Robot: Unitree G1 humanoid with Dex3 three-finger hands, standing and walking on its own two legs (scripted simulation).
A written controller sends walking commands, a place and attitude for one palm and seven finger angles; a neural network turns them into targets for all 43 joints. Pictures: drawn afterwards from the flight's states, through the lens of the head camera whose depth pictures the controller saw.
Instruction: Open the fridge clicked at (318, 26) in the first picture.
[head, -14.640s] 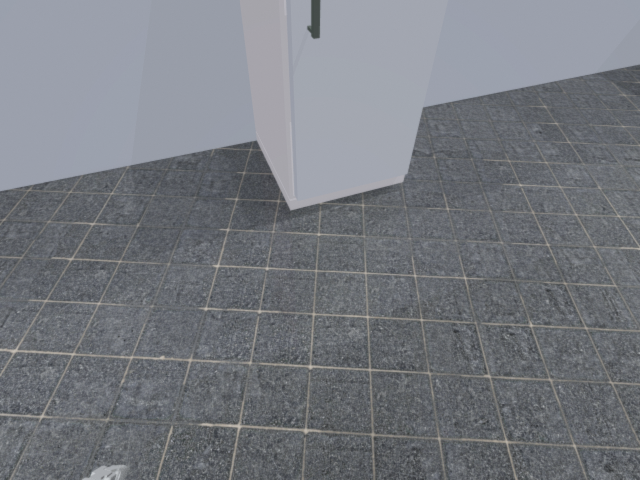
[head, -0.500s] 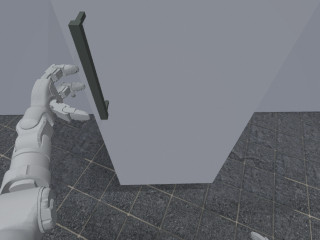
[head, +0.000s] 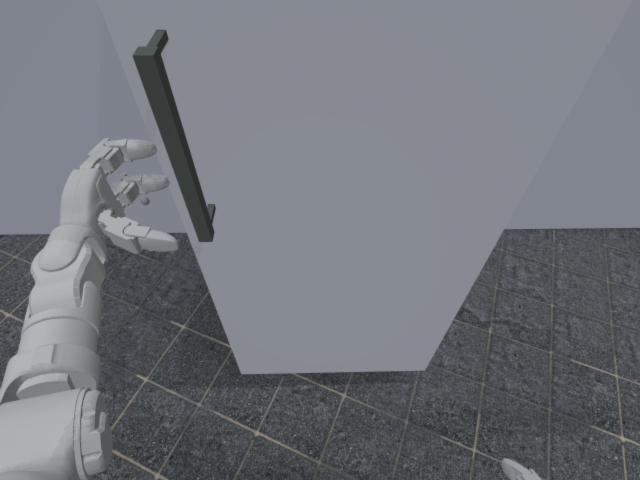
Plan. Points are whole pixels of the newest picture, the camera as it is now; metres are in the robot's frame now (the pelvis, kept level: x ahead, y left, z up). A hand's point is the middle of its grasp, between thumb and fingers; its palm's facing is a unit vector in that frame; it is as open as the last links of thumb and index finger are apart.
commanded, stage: move the hooked fingers beside the handle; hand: left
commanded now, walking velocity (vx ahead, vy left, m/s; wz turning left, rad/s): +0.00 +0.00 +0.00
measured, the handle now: (186, 153) +0.47 +0.18 +0.17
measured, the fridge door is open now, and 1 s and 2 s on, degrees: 0 0 0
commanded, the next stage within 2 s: feel for the door with the fingertips in 0.22 s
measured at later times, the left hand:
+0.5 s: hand (149, 198) +0.42 +0.23 +0.13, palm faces +0.03 -1.00 +0.01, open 14.0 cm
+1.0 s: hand (168, 192) +0.43 +0.20 +0.14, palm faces +0.05 -1.00 +0.01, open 13.9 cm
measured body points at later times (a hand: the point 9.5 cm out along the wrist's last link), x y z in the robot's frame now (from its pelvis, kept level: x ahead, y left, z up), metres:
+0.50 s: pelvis +0.00 +0.01 +0.00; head +0.03 +0.01 +0.45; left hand +0.41 +0.28 +0.14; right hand +0.09 -0.25 -0.11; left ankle +0.02 +0.11 -0.73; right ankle -0.02 -0.10 -0.73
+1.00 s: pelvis +0.00 +0.01 +0.00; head +0.03 +0.01 +0.45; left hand +0.42 +0.26 +0.14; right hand +0.10 -0.25 -0.11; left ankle +0.02 +0.11 -0.73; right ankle -0.02 -0.10 -0.73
